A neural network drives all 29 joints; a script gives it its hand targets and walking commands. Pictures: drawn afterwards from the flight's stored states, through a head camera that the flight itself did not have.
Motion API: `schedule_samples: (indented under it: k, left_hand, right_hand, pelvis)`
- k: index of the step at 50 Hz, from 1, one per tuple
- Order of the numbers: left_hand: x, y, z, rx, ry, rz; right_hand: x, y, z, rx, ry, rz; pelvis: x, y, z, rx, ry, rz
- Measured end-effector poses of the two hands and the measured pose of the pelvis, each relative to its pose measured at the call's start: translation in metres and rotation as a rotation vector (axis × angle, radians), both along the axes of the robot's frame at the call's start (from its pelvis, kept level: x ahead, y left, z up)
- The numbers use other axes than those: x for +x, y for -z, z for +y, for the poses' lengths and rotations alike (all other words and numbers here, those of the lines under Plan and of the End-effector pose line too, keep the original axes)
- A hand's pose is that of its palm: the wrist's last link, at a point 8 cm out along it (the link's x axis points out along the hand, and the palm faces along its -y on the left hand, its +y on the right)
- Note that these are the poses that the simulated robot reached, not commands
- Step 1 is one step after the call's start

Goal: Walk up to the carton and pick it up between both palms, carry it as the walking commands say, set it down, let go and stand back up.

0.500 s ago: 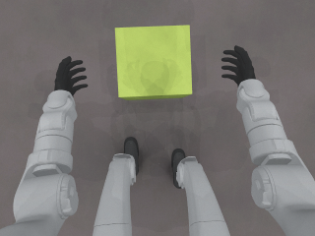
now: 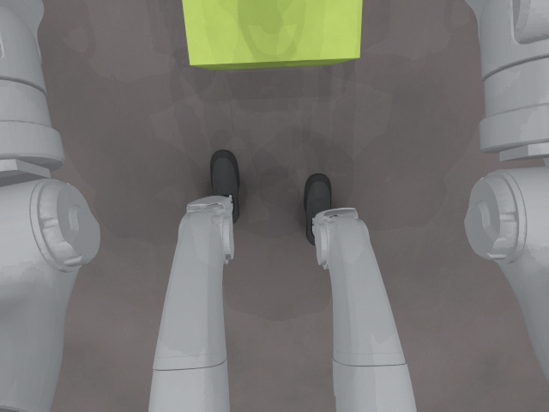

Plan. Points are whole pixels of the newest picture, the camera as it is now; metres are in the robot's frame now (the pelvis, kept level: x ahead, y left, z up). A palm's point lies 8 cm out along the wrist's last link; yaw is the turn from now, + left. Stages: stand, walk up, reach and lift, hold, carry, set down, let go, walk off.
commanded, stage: reach and lift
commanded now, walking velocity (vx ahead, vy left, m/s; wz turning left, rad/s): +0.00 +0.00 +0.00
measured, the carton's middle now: out of the picture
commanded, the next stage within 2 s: none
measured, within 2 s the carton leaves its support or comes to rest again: neither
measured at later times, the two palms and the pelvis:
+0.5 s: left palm out of the picture +0.53 +0.24 -0.31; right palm out of the picture +0.57 -0.17 -0.29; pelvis -0.03 +0.00 -0.13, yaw +2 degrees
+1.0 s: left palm (142, 14) +0.53 +0.25 -0.45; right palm out of the picture +0.57 -0.16 -0.44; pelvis -0.02 +0.00 -0.25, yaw +3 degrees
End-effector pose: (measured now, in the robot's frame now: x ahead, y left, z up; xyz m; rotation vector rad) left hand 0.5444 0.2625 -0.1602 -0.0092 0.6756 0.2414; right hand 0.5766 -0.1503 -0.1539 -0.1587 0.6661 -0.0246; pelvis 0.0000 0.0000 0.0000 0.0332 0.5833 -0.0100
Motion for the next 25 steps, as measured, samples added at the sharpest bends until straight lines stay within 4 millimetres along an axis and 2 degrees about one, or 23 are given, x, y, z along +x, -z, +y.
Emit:
schedule_samples:
  k: [3, 6, 9, 13, 19, 22, 25]
  left_hand:
    - [0.004, 0.0, 0.0, 0.001, 0.005, -0.011]
    - [0.009, 0.009, -0.006, -0.004, 0.018, -0.014]
    - [0.01, 0.028, -0.016, -0.021, 0.03, -0.011]
    - [0.005, 0.065, -0.026, -0.036, 0.025, 0.001]
    - [-0.011, 0.121, -0.023, -0.04, -0.046, 0.038]
    - [-0.016, 0.138, -0.021, -0.05, -0.065, 0.057]
    - [-0.015, 0.146, -0.019, -0.04, -0.058, 0.064]
  right_hand:
    - [0.007, -0.005, 0.006, 0.028, -0.009, -0.032]
    - [0.012, 0.005, 0.009, 0.072, 0.011, -0.024]
    - [0.011, 0.024, 0.006, 0.107, 0.042, -0.012]
    - [0.004, 0.06, -0.002, 0.103, 0.068, -0.007]
    - [-0.006, 0.115, -0.016, 0.061, 0.112, 0.022]
    - [-0.006, 0.13, -0.019, 0.031, 0.117, 0.033]
    - [-0.002, 0.139, -0.016, 0.012, 0.094, 0.032]
  pelvis:
    - [-0.004, 0.005, 0.003, -0.003, -0.001, -0.002]
    - [-0.008, 0.016, 0.005, -0.005, -0.003, 0.01]
    - [-0.013, 0.03, 0.007, -0.006, -0.005, 0.028]
    - [-0.019, 0.053, 0.008, -0.003, -0.007, 0.038]
    - [-0.025, 0.092, 0.006, 0.009, -0.012, 0.065]
    - [-0.028, 0.109, 0.004, 0.015, -0.014, 0.063]
    - [-0.029, 0.126, 0.002, 0.02, -0.016, 0.054]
